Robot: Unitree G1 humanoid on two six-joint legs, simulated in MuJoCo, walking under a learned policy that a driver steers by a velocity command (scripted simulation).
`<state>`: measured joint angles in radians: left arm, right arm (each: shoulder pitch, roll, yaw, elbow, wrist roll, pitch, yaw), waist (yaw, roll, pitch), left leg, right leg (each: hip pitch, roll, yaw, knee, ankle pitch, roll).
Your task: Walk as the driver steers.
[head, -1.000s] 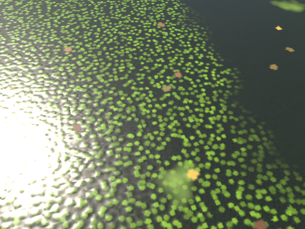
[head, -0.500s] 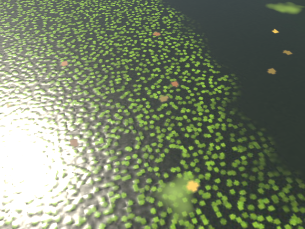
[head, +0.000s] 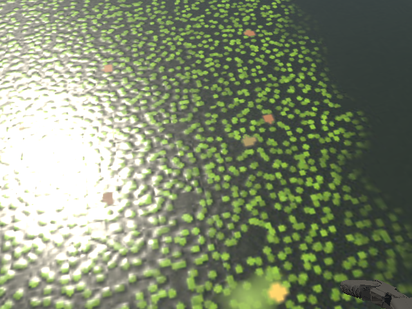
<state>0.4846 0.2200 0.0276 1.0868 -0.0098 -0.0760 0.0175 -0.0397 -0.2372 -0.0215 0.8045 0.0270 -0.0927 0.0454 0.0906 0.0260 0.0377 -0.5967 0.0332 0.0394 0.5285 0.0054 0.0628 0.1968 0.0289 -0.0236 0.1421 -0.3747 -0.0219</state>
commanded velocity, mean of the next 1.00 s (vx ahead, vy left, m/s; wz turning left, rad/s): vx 0.49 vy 0.00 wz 0.14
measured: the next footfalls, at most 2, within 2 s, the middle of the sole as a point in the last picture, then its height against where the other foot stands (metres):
left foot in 0.04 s outside the picture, level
right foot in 0.58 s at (277, 288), level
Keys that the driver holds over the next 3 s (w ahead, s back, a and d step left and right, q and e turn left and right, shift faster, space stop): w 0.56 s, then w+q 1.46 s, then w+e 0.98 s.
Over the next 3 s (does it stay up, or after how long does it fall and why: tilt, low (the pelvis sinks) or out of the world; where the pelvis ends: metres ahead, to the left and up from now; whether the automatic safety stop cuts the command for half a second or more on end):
stays up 1.50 0.56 0.02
